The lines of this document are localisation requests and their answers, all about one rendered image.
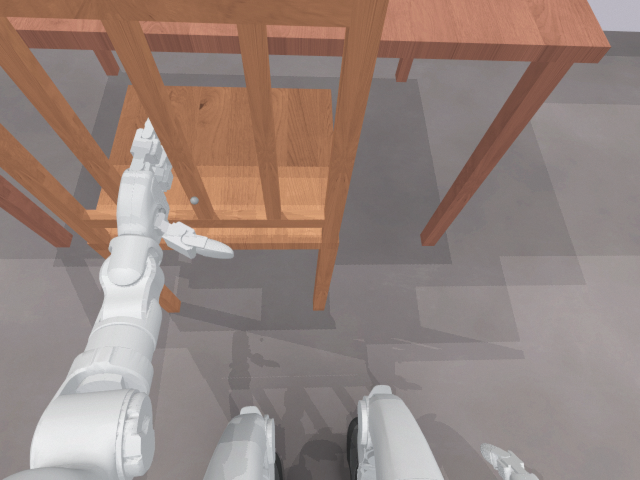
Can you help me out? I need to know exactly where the left robot forearm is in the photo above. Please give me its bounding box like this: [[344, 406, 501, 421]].
[[30, 234, 165, 469]]

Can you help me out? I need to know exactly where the robot left hand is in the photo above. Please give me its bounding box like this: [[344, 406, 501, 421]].
[[117, 118, 234, 259]]

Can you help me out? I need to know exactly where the chair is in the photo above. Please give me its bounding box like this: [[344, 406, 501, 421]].
[[0, 0, 389, 313]]

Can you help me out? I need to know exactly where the left robot upper arm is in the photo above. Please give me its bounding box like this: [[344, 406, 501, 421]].
[[3, 388, 155, 480]]

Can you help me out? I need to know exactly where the robot right hand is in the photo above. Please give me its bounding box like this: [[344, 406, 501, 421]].
[[480, 443, 539, 480]]

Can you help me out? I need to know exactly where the robot left thigh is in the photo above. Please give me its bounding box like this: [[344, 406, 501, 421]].
[[203, 413, 275, 480]]

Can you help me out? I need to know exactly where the table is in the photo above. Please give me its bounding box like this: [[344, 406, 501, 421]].
[[0, 0, 611, 247]]

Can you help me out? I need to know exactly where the robot right shin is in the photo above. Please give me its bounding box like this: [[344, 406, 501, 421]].
[[357, 385, 405, 480]]

